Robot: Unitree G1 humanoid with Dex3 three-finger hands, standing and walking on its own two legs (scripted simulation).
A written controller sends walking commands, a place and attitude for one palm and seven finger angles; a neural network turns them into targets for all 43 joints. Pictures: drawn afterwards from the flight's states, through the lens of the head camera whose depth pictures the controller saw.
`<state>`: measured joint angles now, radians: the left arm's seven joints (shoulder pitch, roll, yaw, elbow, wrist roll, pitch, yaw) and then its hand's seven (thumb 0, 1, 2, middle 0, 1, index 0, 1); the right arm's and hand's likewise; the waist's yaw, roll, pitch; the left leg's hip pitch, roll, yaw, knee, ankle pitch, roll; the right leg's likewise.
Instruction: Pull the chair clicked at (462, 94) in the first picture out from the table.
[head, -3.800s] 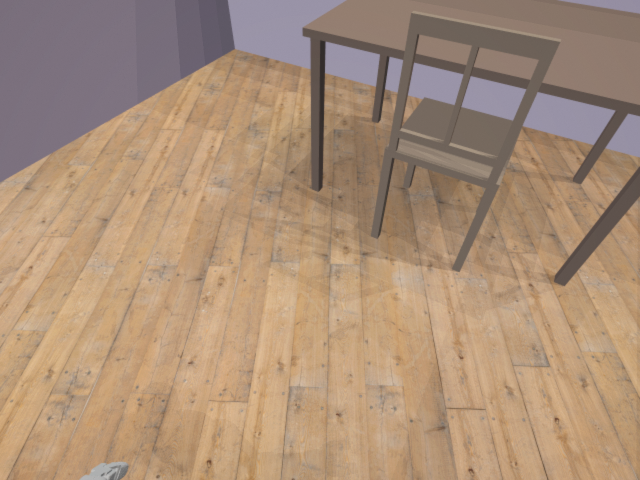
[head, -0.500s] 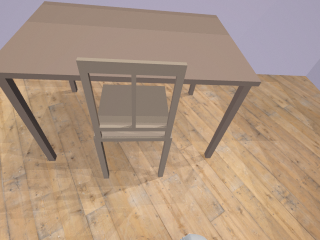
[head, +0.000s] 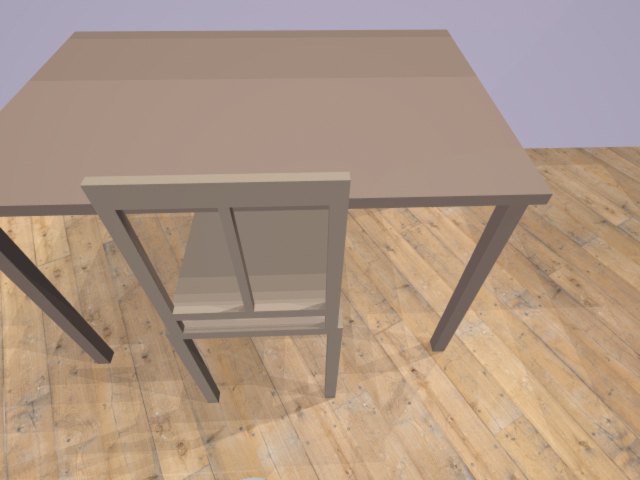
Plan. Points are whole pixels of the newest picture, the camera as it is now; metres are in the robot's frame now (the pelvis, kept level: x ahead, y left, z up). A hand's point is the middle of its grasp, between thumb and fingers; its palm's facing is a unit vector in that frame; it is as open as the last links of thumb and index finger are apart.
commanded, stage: come to a stop and stand still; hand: left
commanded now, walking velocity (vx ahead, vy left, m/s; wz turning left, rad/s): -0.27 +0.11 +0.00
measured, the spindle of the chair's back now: (239, 264) +0.48 +0.16 -0.08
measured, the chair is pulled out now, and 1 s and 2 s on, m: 0.00 0.00 0.00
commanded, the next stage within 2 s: look again from close up in 0.78 s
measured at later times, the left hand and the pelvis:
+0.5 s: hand out of the picture +0.00 +0.19 -0.18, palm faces +0.01 -0.96 -0.27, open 7.4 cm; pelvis -0.01 -0.01 -0.01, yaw -1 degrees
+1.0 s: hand out of the picture +0.03 +0.17 -0.17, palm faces +0.00 -0.98 -0.19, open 7.4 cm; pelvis -0.03 +0.00 +0.00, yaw +0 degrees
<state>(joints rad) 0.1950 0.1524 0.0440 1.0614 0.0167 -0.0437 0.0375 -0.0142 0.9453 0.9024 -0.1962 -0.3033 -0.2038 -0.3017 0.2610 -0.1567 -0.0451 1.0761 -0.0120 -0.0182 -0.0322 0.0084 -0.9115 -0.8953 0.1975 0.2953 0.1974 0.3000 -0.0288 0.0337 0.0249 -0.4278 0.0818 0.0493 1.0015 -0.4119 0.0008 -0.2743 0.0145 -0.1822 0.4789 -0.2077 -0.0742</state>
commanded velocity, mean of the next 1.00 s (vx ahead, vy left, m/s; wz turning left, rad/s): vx -0.04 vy -0.01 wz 0.00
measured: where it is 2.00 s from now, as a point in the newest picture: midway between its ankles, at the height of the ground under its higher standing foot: outside the picture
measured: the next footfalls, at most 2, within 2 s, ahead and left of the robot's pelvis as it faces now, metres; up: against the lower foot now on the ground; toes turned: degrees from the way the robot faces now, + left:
left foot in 0.14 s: +0.09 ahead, +0.09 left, +0.00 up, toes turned +5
right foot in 0.46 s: +0.02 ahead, -0.12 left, +0.00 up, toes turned +2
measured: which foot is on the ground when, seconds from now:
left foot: up 0.00-0.12, down 0.14-1.00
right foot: down 0.00-0.20, up 0.22-0.44, down 0.46-1.00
